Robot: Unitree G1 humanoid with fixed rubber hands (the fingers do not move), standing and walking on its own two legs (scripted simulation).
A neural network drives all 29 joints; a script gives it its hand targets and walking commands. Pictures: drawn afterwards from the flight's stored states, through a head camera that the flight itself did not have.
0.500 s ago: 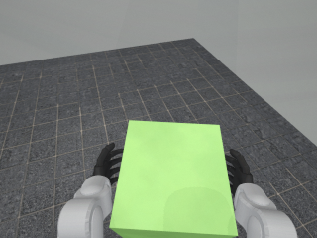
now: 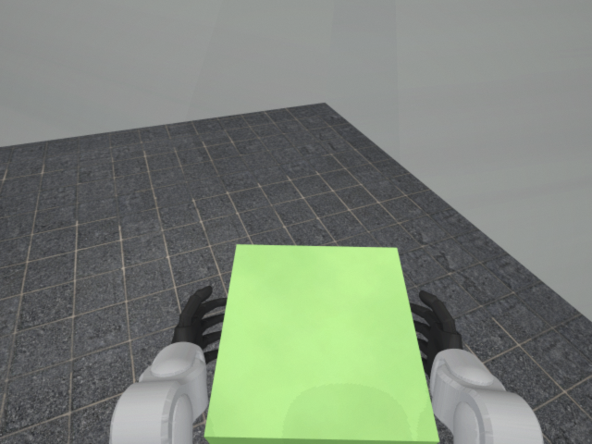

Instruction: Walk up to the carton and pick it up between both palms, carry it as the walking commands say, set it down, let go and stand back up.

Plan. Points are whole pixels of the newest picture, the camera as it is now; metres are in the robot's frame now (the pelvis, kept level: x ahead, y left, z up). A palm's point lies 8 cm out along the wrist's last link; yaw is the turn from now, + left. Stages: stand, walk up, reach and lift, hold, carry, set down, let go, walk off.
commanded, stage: carry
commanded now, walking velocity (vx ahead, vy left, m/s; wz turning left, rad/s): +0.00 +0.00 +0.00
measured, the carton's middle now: (313, 368) +0.24 +0.01 +0.03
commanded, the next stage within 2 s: none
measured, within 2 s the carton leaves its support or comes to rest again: neither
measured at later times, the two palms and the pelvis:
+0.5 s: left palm (196, 348) +0.22 +0.14 +0.10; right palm (448, 360) +0.23 -0.15 +0.10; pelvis -0.01 +0.00 +0.00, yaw +1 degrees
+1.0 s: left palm (204, 333) +0.25 +0.14 +0.08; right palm (437, 344) +0.26 -0.15 +0.08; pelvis +0.01 +0.00 +0.00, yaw +1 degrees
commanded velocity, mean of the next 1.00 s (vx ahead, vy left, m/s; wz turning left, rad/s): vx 0.00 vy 0.00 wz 0.00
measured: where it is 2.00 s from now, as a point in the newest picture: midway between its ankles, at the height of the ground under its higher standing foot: outside the picture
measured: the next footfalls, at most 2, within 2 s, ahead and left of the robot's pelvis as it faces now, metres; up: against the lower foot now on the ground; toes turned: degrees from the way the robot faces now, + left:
none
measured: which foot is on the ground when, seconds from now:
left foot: down 0.00-1.00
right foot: down 0.00-1.00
